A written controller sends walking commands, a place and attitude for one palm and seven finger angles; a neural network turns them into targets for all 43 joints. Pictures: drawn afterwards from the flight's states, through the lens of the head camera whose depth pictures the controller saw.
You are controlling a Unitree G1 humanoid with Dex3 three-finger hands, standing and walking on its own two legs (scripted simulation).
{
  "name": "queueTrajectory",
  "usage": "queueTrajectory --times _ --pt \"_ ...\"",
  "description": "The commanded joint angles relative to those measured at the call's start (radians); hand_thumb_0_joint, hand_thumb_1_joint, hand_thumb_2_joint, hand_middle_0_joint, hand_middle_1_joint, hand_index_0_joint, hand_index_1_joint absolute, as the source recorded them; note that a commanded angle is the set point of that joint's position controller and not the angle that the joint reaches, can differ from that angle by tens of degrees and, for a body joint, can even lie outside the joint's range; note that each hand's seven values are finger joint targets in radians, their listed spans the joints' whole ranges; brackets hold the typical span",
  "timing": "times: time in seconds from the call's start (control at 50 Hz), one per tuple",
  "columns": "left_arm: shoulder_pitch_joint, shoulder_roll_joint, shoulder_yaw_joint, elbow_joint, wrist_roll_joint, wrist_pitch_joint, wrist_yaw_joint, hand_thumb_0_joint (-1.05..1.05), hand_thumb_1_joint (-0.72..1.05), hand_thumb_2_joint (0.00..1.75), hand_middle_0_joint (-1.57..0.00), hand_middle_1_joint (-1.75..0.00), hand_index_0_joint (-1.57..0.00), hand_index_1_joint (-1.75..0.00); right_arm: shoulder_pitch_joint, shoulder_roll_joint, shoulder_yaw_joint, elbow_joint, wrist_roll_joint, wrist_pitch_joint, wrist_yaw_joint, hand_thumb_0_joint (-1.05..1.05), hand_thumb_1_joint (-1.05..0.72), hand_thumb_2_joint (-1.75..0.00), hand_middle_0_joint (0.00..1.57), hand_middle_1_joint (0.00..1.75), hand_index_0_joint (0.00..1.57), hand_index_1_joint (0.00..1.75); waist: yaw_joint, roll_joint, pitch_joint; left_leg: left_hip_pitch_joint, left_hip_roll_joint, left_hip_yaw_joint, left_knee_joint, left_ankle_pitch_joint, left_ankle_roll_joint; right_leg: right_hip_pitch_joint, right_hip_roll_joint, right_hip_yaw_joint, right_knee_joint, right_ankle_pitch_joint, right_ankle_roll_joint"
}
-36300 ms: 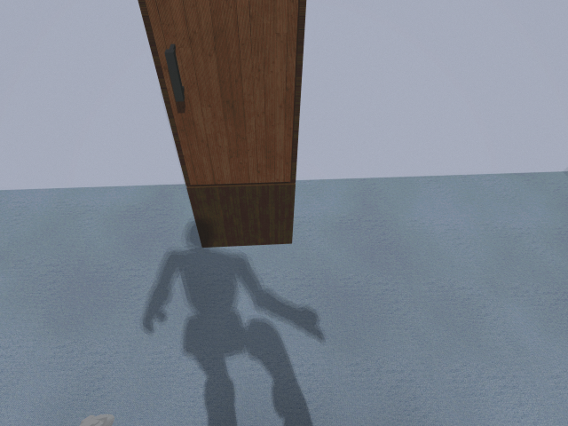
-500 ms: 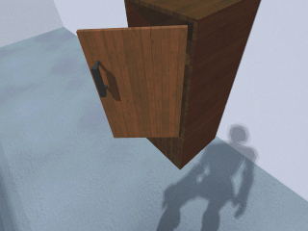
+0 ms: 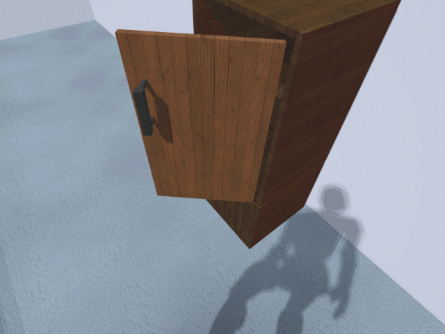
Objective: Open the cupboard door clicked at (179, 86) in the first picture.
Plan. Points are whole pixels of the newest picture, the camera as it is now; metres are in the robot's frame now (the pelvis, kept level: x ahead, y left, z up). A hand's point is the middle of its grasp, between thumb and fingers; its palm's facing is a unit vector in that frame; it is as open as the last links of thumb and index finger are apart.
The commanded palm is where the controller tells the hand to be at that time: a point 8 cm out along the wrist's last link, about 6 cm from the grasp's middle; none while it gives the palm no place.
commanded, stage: shuffle to correct the standing spot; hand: left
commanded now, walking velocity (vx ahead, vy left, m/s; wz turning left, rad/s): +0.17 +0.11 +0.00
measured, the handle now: (145, 108) +0.60 +0.24 +0.06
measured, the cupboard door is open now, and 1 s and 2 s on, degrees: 48 48 48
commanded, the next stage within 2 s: come to a stop and stand still in 0.08 s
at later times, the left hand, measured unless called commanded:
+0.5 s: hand out of the picture +0.09 +0.20 -0.19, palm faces +0.04 -0.98 -0.20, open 7.3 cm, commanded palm none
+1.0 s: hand out of the picture +0.06 +0.17 -0.17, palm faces +0.06 -0.98 -0.19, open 7.3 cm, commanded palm none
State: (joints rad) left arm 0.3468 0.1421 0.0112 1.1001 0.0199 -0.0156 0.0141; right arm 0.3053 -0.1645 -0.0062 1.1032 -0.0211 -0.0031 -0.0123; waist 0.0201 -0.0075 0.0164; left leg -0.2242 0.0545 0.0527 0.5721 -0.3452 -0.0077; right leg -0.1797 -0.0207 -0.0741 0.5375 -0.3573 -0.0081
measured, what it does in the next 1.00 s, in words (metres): steps on the spot: left foot, then right foot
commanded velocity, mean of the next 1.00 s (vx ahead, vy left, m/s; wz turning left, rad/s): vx -0.04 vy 0.00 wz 0.00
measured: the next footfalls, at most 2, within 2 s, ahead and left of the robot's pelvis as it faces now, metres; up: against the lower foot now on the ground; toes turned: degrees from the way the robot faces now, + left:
left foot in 0.42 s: +0.12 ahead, +0.15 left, +0.00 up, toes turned +6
right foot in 0.64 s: +0.08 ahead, -0.08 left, +0.00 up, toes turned -3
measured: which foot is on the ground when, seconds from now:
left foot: down 0.00-0.22, up 0.24-0.40, down 0.42-0.68, up 0.70-0.90, down 0.92-1.00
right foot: down 0.00-0.44, up 0.46-0.62, down 0.64-1.00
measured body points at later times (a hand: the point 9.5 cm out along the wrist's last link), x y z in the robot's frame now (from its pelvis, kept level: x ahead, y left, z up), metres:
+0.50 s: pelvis +0.08 +0.02 -0.01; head +0.11 +0.03 +0.44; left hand +0.09 +0.25 -0.17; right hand +0.11 -0.21 -0.16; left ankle +0.08 +0.14 -0.73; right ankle +0.01 -0.08 -0.72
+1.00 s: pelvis +0.04 -0.01 +0.00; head +0.05 +0.01 +0.45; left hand +0.06 +0.22 -0.16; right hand +0.09 -0.23 -0.14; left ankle +0.03 +0.12 -0.73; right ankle +0.04 -0.08 -0.73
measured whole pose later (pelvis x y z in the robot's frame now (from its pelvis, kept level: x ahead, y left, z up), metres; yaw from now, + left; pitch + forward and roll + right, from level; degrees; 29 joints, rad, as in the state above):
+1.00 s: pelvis +0.04 -0.01 +0.00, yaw +0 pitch -1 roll +1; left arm 0.26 0.18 0.02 1.05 0.01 0.01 0.04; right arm 0.19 -0.14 -0.02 1.06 -0.01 0.01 -0.04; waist 0.02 -0.04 0.04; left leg -0.19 0.02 0.05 0.50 -0.28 -0.01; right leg -0.23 0.02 -0.09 0.52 -0.28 -0.06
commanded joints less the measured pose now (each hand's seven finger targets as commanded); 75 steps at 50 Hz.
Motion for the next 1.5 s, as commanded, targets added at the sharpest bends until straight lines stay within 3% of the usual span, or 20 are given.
queueTrajectory --times 0.0,0.04,0.08,0.16,0.2,0.24,0.32,0.36,0.42,0.48,0.58,0.68,0.82,0.92,0.96,1.22,1.42,1.44,1.46,1.48 --pt "0.002 0.110 0.037 -0.064 0.006 -0.007 0.004 0.00 0.90 0.90 -0.20 -0.30 -0.20 -0.30 0.155 -0.107 -0.013 -0.009 -0.001 -0.042 -0.005 0.00 -0.90 -0.90 0.20 0.30 0.20 0.30 -0.040 0.164 0.076 0.094 0.089 -0.097 -0.153 0.230 0.083 -0.170 -0.042 0.018 0.037 -0.011 -0.057" --pt "-0.042 0.069 0.026 -0.087 0.010 -0.012 0.004 0.00 0.90 0.90 -0.20 -0.30 -0.20 -0.30 0.219 -0.145 -0.025 0.003 -0.004 -0.041 -0.018 0.00 -0.90 -0.90 0.20 0.30 0.20 0.30 -0.061 0.300 0.074 0.185 0.213 -0.254 -0.227 0.413 0.190 -0.320 0.023 -0.059 0.258 -0.211 -0.034" --pt "-0.091 0.065 0.026 -0.108 0.006 -0.019 0.001 0.00 0.90 0.90 -0.20 -0.30 -0.20 -0.30 0.220 -0.122 -0.020 -0.007 -0.007 -0.045 -0.022 0.00 -0.90 -0.90 0.20 0.30 0.20 0.30 -0.064 0.214 0.076 0.225 0.246 -0.277 -0.201 0.589 0.251 -0.393 -0.009 -0.019 0.350 -0.286 -0.047" --pt "0.103 0.065 0.043 -0.041 0.005 -0.033 -0.010 0.00 0.90 0.90 -0.20 -0.30 -0.20 -0.30 0.048 -0.113 -0.017 -0.061 0.006 -0.045 -0.018 0.00 -0.90 -0.90 0.20 0.30 0.20 0.30 0.073 0.025 -0.018 -0.105 0.079 -0.045 0.021 0.365 0.118 0.116 -0.051 0.011 -0.029 0.129 -0.049" --pt "0.252 0.196 0.066 0.005 0.000 -0.043 0.010 0.00 0.90 0.90 -0.20 -0.30 -0.20 -0.30 -0.040 -0.061 -0.009 -0.119 0.011 -0.051 -0.015 0.00 -0.90 -0.90 0.20 0.30 0.20 0.30 0.114 -0.268 -0.034 -0.368 -0.048 0.027 0.377 -0.230 0.027 0.286 -0.432 0.457 -0.192 0.714 -0.208" --pt "0.134 0.153 0.048 -0.021 0.002 -0.042 0.021 0.00 0.90 0.90 -0.20 -0.30 -0.20 -0.30 -0.004 -0.040 -0.014 -0.090 0.015 -0.034 -0.020 0.00 -0.90 -0.90 0.20 0.30 0.20 0.30 0.047 -0.126 0.002 -0.321 -0.009 -0.053 0.423 -0.218 0.008 0.175 -0.377 0.297 -0.152 0.875 -0.246" --pt "-0.014 0.129 0.038 -0.074 0.015 -0.017 0.035 0.00 0.90 0.90 -0.20 -0.30 -0.20 -0.30 0.014 0.008 -0.013 -0.066 0.020 -0.013 -0.008 0.00 -0.90 -0.90 0.20 0.30 0.20 0.30 -0.013 -0.198 0.068 -0.161 -0.017 0.021 0.121 -0.069 0.000 0.012 -0.238 0.075 -0.071 0.855 -0.157" --pt "-0.036 0.141 0.041 -0.086 -0.003 -0.005 0.036 0.00 0.90 0.90 -0.20 -0.30 -0.20 -0.30 0.105 0.007 -0.015 -0.027 0.017 -0.017 -0.010 0.00 -0.90 -0.90 0.20 0.30 0.20 0.30 -0.053 -0.126 -0.005 0.051 -0.034 0.044 -0.108 0.289 -0.004 -0.041 -0.167 0.021 0.050 0.678 -0.083" --pt "0.017 0.090 0.033 -0.108 -0.017 0.020 0.042 0.00 0.90 0.90 -0.20 -0.30 -0.20 -0.30 0.108 -0.126 -0.037 -0.047 0.006 -0.022 -0.025 0.00 -0.90 -0.90 0.20 0.30 0.20 0.30 -0.026 0.237 -0.090 0.126 0.281 -0.232 -0.165 1.059 0.195 -0.123 -0.031 -0.002 0.270 -0.182 0.011" --pt "-0.037 0.076 0.032 -0.110 -0.010 0.032 0.038 0.00 0.90 0.90 -0.20 -0.30 -0.20 -0.30 0.006 -0.112 -0.036 -0.073 -0.003 -0.017 -0.039 0.00 -0.90 -0.90 0.20 0.30 0.20 0.30 -0.018 0.226 0.020 0.073 0.272 -0.209 -0.175 1.031 0.219 -0.187 -0.046 0.049 0.315 -0.245 0.001" --pt "0.020 0.082 0.038 -0.099 -0.002 0.020 0.025 0.00 0.90 0.90 -0.20 -0.30 -0.20 -0.30 -0.043 -0.151 -0.058 -0.113 -0.001 -0.002 -0.038 0.00 -0.90 -0.90 0.20 0.30 0.20 0.30 0.001 0.129 -0.108 0.142 0.192 -0.117 -0.076 0.863 0.143 -0.067 -0.016 0.016 0.009 0.079 0.002" --pt "0.013 0.166 0.041 -0.113 0.013 0.003 0.029 0.00 0.90 0.90 -0.20 -0.30 -0.20 -0.30 -0.096 -0.038 -0.051 -0.146 0.009 0.028 -0.023 0.00 -0.90 -0.90 0.20 0.30 0.20 0.30 0.009 -0.231 -0.078 -0.145 -0.034 -0.017 0.221 -0.194 -0.003 0.047 -0.290 0.253 -0.110 0.889 -0.177" --pt "-0.036 0.169 0.035 -0.136 0.009 -0.001 0.029 0.00 0.90 0.90 -0.20 -0.30 -0.20 -0.30 -0.090 -0.029 -0.034 -0.112 0.018 0.018 -0.012 0.00 -0.90 -0.90 0.20 0.30 0.20 0.30 -0.007 -0.135 -0.032 -0.086 -0.035 -0.011 0.081 -0.065 -0.015 0.019 -0.200 0.189 -0.124 0.667 -0.175" --pt "-0.031 0.100 0.020 -0.119 -0.011 0.007 0.025 0.00 0.90 0.90 -0.20 -0.30 -0.20 -0.30 -0.047 -0.083 -0.025 -0.074 0.003 -0.012 -0.022 0.00 -0.90 -0.90 0.20 0.30 0.20 0.30 0.004 0.101 -0.035 0.083 0.120 -0.144 -0.183 0.421 0.060 -0.058 -0.062 0.117 -0.104 0.240 -0.027" --pt "-0.044 0.106 0.017 -0.091 -0.009 0.007 0.022 0.00 0.90 0.90 -0.20 -0.30 -0.20 -0.30 -0.085 -0.067 -0.016 -0.066 0.005 -0.014 -0.024 0.00 -0.90 -0.90 0.20 0.30 0.20 0.30 0.008 0.163 -0.011 0.016 0.099 -0.132 -0.223 0.318 0.057 0.001 -0.071 0.110 -0.137 0.208 -0.018" --pt "0.003 0.099 0.004 -0.021 -0.009 0.005 0.011 0.00 0.90 0.90 -0.20 -0.30 -0.20 -0.30 0.041 -0.053 0.004 -0.017 0.001 -0.005 -0.020 0.00 -0.90 -0.90 0.20 0.30 0.20 0.30 -0.008 -0.004 0.074 -0.031 0.027 -0.094 -0.283 0.011 0.033 -0.057 -0.086 0.147 -0.280 -0.042 -0.028" --pt "0.043 0.064 -0.001 0.004 -0.013 -0.005 0.017 0.00 0.90 0.90 -0.20 -0.30 -0.20 -0.30 0.106 -0.014 0.013 0.022 0.006 -0.016 -0.024 0.00 -0.90 -0.90 0.20 0.30 0.20 0.30 -0.005 0.006 0.073 -0.047 0.032 -0.095 -0.277 0.078 0.033 -0.030 -0.087 0.130 -0.242 0.050 -0.038" --pt "0.116 0.099 -0.014 0.032 0.005 -0.032 0.056 0.00 0.90 0.90 -0.20 -0.30 -0.20 -0.30 -0.055 -0.072 0.005 -0.044 0.011 -0.029 -0.006 0.00 -0.90 -0.90 0.20 0.30 0.20 0.30 0.047 0.059 0.115 -0.096 0.031 -0.028 -0.053 0.079 -0.005 -0.065 -0.149 0.184 -0.236 0.330 -0.004" --pt "0.067 0.152 -0.004 -0.012 -0.002 -0.035 0.047 0.00 0.90 0.90 -0.20 -0.30 -0.20 -0.30 0.040 -0.012 0.002 -0.068 0.012 -0.007 -0.004 0.00 -0.90 -0.90 0.20 0.30 0.20 0.30 -0.039 0.032 0.013 -0.039 -0.014 -0.056 0.004 -0.008 0.003 -0.090 -0.211 0.278 -0.295 0.026 -0.059" --pt "0.023 0.163 0.008 -0.032 0.000 -0.038 0.039 0.00 0.90 0.90 -0.20 -0.30 -0.20 -0.30 0.069 -0.009 0.004 -0.056 0.000 -0.001 0.000 0.00 -0.90 -0.90 0.20 0.30 0.20 0.30 -0.043 0.043 0.014 -0.008 -0.014 -0.047 0.008 0.013 0.012 -0.125 -0.215 0.270 -0.306 -0.081 -0.089"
